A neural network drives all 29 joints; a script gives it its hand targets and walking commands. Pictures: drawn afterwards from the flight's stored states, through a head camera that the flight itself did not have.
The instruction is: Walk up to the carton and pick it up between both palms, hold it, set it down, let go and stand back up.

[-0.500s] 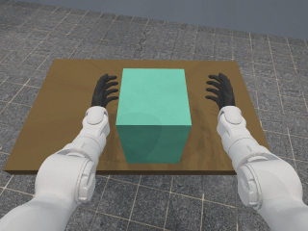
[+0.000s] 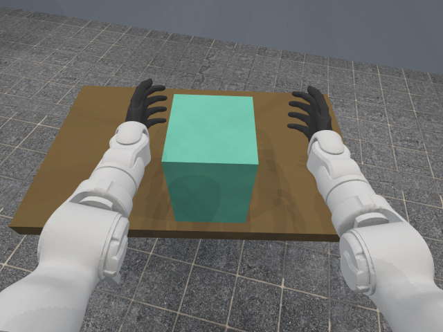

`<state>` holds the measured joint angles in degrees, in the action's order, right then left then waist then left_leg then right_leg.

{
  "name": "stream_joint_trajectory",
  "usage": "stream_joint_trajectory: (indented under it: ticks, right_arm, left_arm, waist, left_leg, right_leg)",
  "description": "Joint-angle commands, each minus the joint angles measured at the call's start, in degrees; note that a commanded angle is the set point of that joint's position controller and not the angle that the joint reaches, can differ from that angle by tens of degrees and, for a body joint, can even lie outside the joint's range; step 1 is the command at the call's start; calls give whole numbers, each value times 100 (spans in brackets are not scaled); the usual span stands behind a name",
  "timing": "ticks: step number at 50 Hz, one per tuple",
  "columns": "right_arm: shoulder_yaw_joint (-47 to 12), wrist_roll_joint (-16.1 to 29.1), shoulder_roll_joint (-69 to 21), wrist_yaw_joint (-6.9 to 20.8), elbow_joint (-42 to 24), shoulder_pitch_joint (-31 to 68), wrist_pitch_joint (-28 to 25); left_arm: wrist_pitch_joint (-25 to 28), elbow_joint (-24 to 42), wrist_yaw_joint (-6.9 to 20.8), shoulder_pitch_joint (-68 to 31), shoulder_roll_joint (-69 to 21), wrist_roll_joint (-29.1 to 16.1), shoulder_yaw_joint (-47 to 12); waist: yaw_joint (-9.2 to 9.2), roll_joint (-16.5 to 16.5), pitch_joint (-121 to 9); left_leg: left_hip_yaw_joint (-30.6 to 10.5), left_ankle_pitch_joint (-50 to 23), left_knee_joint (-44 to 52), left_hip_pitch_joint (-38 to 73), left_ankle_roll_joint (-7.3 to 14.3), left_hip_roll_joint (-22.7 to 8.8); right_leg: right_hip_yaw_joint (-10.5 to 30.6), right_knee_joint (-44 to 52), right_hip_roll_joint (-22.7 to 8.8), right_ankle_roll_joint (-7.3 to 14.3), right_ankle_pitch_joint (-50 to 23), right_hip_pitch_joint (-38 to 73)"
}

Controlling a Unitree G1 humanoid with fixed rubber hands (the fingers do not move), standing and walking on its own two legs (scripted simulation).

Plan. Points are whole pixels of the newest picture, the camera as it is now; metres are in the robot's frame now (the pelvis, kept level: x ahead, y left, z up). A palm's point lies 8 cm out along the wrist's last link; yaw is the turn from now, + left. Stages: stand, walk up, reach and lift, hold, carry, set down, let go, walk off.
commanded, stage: set down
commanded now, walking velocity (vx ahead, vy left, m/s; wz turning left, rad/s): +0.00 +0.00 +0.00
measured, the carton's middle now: (211, 162) +0.49 +0.04 -0.01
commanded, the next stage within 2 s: none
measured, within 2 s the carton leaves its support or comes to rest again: neither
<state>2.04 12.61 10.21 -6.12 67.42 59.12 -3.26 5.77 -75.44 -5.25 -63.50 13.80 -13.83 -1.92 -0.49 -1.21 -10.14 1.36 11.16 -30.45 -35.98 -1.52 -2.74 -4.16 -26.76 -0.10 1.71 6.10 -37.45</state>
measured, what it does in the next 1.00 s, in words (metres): stands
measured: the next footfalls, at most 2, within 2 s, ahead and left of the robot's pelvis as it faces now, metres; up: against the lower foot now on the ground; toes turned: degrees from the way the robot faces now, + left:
none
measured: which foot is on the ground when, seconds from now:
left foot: down 0.00-1.00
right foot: down 0.00-1.00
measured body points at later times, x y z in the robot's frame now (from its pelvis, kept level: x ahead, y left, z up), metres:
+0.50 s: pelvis +0.01 -0.01 +0.01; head +0.05 +0.00 +0.45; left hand +0.43 +0.19 +0.07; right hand +0.44 -0.13 +0.08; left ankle +0.02 +0.13 -0.73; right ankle +0.06 -0.10 -0.73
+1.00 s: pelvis +0.02 +0.00 +0.01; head +0.04 +0.02 +0.46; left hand +0.36 +0.20 +0.02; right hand +0.36 -0.15 +0.02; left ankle +0.02 +0.13 -0.73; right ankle +0.06 -0.10 -0.73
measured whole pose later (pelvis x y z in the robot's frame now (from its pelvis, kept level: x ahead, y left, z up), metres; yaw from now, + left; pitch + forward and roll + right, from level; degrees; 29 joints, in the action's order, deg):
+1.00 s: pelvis +0.02 +0.00 +0.01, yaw +1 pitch +1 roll -1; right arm 2.9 6.9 1.8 -8.1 47.8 21.2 -14.7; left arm 12.5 -45.6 -3.6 -20.9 8.6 -5.8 3.3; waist -0.3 -1.9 1.0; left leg 0.7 14.3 -28.4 -15.4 -1.3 -2.3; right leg -4.8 -25.9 -0.4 1.2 10.2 -17.1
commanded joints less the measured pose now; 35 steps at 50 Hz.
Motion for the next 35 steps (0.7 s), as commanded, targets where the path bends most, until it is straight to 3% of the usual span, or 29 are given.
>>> stream_joint_trajectory:
  ticks: [1, 3, 5, 8, 11, 15, 18, 24, 28, 35]
  right_arm:
    - [209, -256, 463, -264, -946, 1952, -120]
    - [313, -281, 480, -293, -1055, 2591, -45]
    - [294, -275, 366, -311, -1213, 2514, -16]
    - [235, -305, 127, -390, -1601, 2164, -112]
    - [122, -299, -53, -493, -1616, 1689, -198]
    - [109, -298, 5, -578, -1368, 1500, -249]
    - [147, -355, -36, -618, -1535, 1268, -412]
    - [-21, -328, -343, -713, -1905, 419, -848]
    - [-100, -250, -395, -715, -1841, -149, -935]
    - [-101, -341, -470, -586, -2291, -1242, -1353]
  left_arm:
    - [183, 791, 213, -2293, 1044, 640, 761]
    - [188, 872, 98, -2975, 1108, 484, 636]
    - [195, 983, 0, -2890, 903, 228, 410]
    - [331, 1092, 34, -2417, 670, 6, 259]
    - [417, 931, 246, -1773, 617, 142, 361]
    - [419, 912, 400, -1564, 763, 392, 581]
    - [543, 1347, 325, -1390, 754, 485, 669]
    - [748, 2254, 340, -429, 579, 1013, 1143]
    - [592, 2582, 421, 196, 352, 1170, 1171]
    - [640, 3386, 529, 1457, -49, 1328, 1042]
  waist:
    - [184, 118, -3294]
    - [190, 256, -3043]
    - [152, 326, -2960]
    - [99, 266, -3292]
    - [59, 125, -3342]
    - [39, 56, -2937]
    - [49, 102, -3047]
    - [113, 274, -3230]
    - [78, 456, -2604]
    - [31, 642, -1846]
  left_leg:
    - [278, -400, 888, 301, 53, 353]
    - [298, 143, 953, 285, 16, 352]
    - [256, 379, 890, 516, -48, 329]
    - [224, 101, 715, 673, -79, 337]
    - [228, -257, 681, 583, -40, 380]
    - [215, -122, 799, 459, -10, 415]
    - [220, -347, 746, 676, -56, 429]
    - [271, -1382, 586, 1162, -116, 503]
    - [231, -1427, 592, 1583, -158, 495]
    - [145, -1818, 494, 2359, -301, 459]
  right_leg:
    - [480, 21, -127, -130, -1241, 4105]
    - [443, 166, -100, -123, -246, 3527]
    - [390, 255, -55, -91, 286, 3042]
    - [371, 149, -39, -84, -129, 3138]
    - [417, 42, -57, -102, -838, 3787]
    - [445, 92, -53, -118, -672, 3937]
    - [395, 97, 8, -139, -687, 3795]
    - [393, -14, 59, -204, -1960, 4334]
    - [349, 148, 91, -172, -1698, 4032]
    - [189, 382, 208, -103, -1309, 3590]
